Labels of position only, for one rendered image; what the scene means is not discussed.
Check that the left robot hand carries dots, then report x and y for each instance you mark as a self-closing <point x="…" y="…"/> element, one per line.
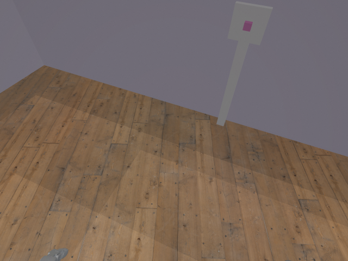
<point x="55" y="255"/>

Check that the button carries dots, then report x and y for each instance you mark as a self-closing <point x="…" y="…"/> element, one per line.
<point x="247" y="26"/>

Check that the panel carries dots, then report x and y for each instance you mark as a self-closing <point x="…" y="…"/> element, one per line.
<point x="259" y="15"/>

